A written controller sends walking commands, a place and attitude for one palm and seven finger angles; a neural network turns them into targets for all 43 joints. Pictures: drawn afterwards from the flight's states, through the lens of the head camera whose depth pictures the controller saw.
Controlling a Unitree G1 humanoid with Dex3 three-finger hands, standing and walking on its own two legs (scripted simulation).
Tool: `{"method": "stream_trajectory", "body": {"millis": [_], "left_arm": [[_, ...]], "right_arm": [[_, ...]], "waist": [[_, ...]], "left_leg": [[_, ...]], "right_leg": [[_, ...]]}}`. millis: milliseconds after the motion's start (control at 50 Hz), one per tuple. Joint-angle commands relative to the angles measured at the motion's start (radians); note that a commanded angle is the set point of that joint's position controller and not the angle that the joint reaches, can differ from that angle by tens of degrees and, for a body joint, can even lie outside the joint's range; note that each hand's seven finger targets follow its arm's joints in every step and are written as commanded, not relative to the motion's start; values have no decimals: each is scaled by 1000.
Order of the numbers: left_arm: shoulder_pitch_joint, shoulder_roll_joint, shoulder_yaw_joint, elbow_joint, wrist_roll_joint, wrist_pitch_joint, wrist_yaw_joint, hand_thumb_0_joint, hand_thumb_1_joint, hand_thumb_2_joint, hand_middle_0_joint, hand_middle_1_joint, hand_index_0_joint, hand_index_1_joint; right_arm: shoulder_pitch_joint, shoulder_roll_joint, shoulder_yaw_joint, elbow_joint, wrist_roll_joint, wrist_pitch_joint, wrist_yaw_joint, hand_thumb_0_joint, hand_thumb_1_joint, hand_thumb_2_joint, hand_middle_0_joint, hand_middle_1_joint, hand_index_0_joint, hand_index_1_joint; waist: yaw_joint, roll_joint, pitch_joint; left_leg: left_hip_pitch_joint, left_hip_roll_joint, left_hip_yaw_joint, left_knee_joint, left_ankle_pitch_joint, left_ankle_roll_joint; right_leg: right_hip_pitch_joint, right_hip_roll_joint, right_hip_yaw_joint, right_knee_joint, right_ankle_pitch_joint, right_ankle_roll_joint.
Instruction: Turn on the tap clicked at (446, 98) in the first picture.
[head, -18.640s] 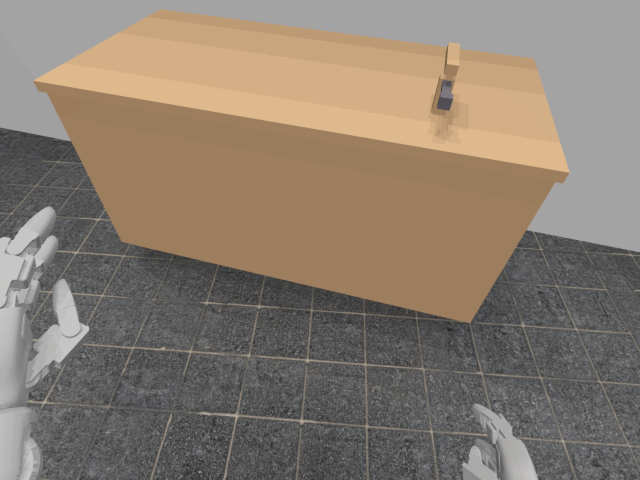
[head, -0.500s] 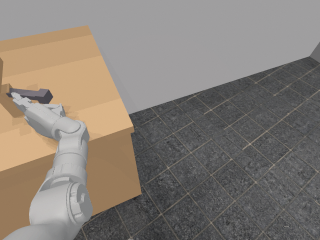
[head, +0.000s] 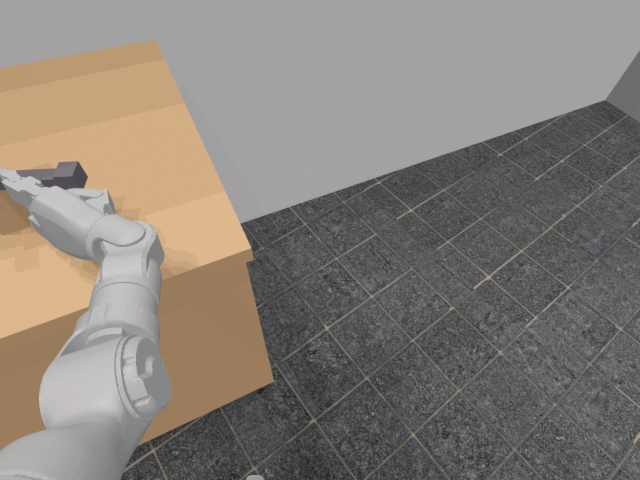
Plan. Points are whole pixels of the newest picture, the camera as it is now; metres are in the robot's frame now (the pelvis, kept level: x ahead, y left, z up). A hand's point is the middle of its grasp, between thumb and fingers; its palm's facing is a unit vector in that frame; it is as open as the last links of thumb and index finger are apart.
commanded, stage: lift the hand up off the lever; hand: left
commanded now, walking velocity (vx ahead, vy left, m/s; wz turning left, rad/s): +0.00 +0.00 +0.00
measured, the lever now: (70, 177) +0.49 +0.30 +0.10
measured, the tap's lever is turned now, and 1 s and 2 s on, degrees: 70 79 79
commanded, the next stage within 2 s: none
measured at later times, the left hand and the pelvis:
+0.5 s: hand (94, 187) +0.48 +0.27 +0.10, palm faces +0.85 -0.51 -0.13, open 7.9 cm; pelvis +0.02 +0.01 +0.01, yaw -1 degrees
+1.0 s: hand (91, 184) +0.46 +0.26 +0.12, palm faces +0.85 -0.52 -0.14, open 7.8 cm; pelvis +0.02 +0.01 +0.02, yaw +0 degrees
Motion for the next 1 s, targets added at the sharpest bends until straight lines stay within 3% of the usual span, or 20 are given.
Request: {"method": "stream_trajectory", "body": {"millis": [0, 40, 60, 140, 180, 200, 260, 320, 340, 360, 480, 520, 580, 600, 660, 740, 780, 860, 900, 980], "left_arm": [[-475, 266, -31, -145, 24, -46, -19, 0, 900, 900, -150, -150, -150, -150], [-473, 302, 0, -143, 21, -45, -20, 0, 900, 900, -150, -150, -150, -150], [-483, 282, -20, -149, 18, -44, -24, 0, 900, 900, -150, -150, -150, -150], [-430, 281, -2, -190, 9, -48, -27, 0, 900, 900, -150, -150, -150, -150], [-409, 258, -16, -194, 2, -43, -31, 0, 900, 900, -150, -150, -150, -150], [-391, 275, 1, -189, 1, -39, -30, 0, 900, 900, -150, -150, -150, -150], [-425, 278, -8, -228, -2, -38, -32, 0, 900, 900, -150, -150, -150, -150], [-376, 272, 6, -260, -10, -38, -31, 0, 900, 900, -150, -150, -150, -150], [-355, 256, -4, -263, -11, -33, -34, 0, 900, 900, -150, -150, -150, -150], [-380, 232, -29, -288, -9, -34, -36, 0, 900, 900, -150, -150, -150, -150], [-332, 173, -63, -350, -23, -10, -38, 0, 900, 900, -150, -150, -150, -150], [-340, 188, -53, -374, -25, -2, -37, 0, 900, 900, -150, -150, -150, -150], [-348, 126, -104, -411, -23, 11, -37, 0, 900, 900, -150, -150, -150, -150], [-351, 116, -111, -399, -24, 19, -36, 0, 900, 900, -150, -150, -150, -150], [-377, 133, -98, -413, -27, 30, -32, 0, 900, 900, -150, -150, -150, -150], [-349, 98, -118, -433, -27, 56, -29, 0, 900, 900, -150, -150, -150, -150], [-323, 107, -103, -432, -31, 71, -26, 0, 900, 900, -150, -150, -150, -150], [-363, 94, -121, -440, -24, 96, -20, 0, 900, 900, -150, -150, -150, -150], [-363, 96, -117, -430, -21, 105, -16, 0, 900, 900, -150, -150, -150, -150], [-414, 142, -93, -412, -6, 112, -9, 0, 900, 900, -150, -150, -150, -150]], "right_arm": [[84, -152, -37, -66, 3, -24, -12, 0, -900, -900, 200, 300, 200, 300], [94, -157, -38, -65, 3, -21, -11, 0, -900, -900, 200, 300, 200, 300], [98, -154, -36, -70, 5, -21, -9, 0, -900, -900, 200, 300, 200, 300], [120, -155, -41, -74, 4, -18, 0, 0, -900, -900, 200, 300, 200, 300], [117, -155, -39, -79, 9, -16, 4, 0, -900, -900, 200, 300, 200, 300], [120, -157, -41, -79, 11, -15, 4, 0, -900, -900, 200, 300, 200, 300], [110, -159, -42, -79, 15, -12, 1, 0, -900, -900, 200, 300, 200, 300], [112, -158, -48, -78, 13, -15, 2, 0, -900, -900, 200, 300, 200, 300], [110, -159, -47, -79, 12, -13, 4, 0, -900, -900, 200, 300, 200, 300], [106, -157, -47, -78, 14, -13, 5, 0, -900, -900, 200, 300, 200, 300], [85, -156, -53, -80, 14, -14, 8, 0, -900, -900, 200, 300, 200, 300], [79, -158, -54, -80, 16, -11, 6, 0, -900, -900, 200, 300, 200, 300], [61, -152, -53, -78, 16, -11, 5, 0, -900, -900, 200, 300, 200, 300], [59, -152, -53, -74, 15, -13, 5, 0, -900, -900, 200, 300, 200, 300], [49, -154, -52, -72, 16, -10, 1, 0, -900, -900, 200, 300, 200, 300], [38, -149, -52, -76, 15, -7, 0, 0, -900, -900, 200, 300, 200, 300], [28, -145, -52, -81, 20, -6, -2, 0, -900, -900, 200, 300, 200, 300], [7, -142, -47, -80, 22, -8, -6, 0, -900, -900, 200, 300, 200, 300], [0, -140, -46, -82, 21, -12, -8, 0, -900, -900, 200, 300, 200, 300], [-5, -139, -42, -75, 19, -21, -18, 0, -900, -900, 200, 300, 200, 300]], "waist": [[-27, -29, -301], [-13, 6, -323], [-18, 8, -329], [6, 33, -390], [2, 12, -358], [7, -10, -346], [0, 15, -322], [13, -4, -346], [20, 27, -336], [9, 34, -331], [19, 25, -310], [21, 18, -311], [19, 54, -307], [14, 35, -299], [17, 37, -299], [30, 34, -319], [35, 8, -316], [32, 20, -283], [35, -11, -284], [30, -17, -279]], "left_leg": [[110, -9, 27, -61, 159, 66], [119, -10, 26, -65, 171, 63], [127, -8, 29, -67, 181, 64], [192, -8, 30, -67, 274, 60], [182, -6, 35, -73, 269, 60], [177, -6, 35, -79, 269, 61], [190, -5, 36, -96, 249, 61], [227, -5, 36, -99, 297, 60], [240, -5, 35, -106, 311, 56], [263, -2, 35, -106, 326, 56], [321, 1, 26, -121, 392, 46], [326, 1, 25, -124, 400, 46], [378, 7, 16, -129, 445, 35], [374, 6, 14, -127, 443, 34], [376, 6, 9, -135, 438, 26], [402, 7, 6, -134, 492, 16], [385, 7, 15, -139, 474, 21], [378, 7, 13, -155, 438, 19], [356, 4, 18, -159, 401, 26], [322, -1, 27, -164, 332, 38]], "right_leg": [[182, -62, 100, -142, 312, 84], [197, -61, 101, -140, 321, 80], [197, -61, 100, -140, 334, 83], [240, -53, 90, -129, 423, 79], [242, -51, 86, -133, 421, 81], [255, -51, 83, -137, 425, 81], [253, -51, 86, -153, 391, 80], [279, -46, 77, -151, 434, 77], [274, -43, 73, -151, 427, 72], [258, -42, 70, -151, 428, 71], [262, -33, 52, -159, 437, 63], [275, -36, 54, -162, 449, 63], [248, -32, 44, -161, 435, 57], [243, -32, 41, -162, 431, 58], [244, -35, 41, -163, 419, 56], [264, -34, 38, -163, 446, 54], [284, -36, 40, -169, 453, 57], [274, -38, 39, -178, 420, 55], [288, -40, 43, -185, 413, 57], [297, -48, 55, -198, 389, 62]]}}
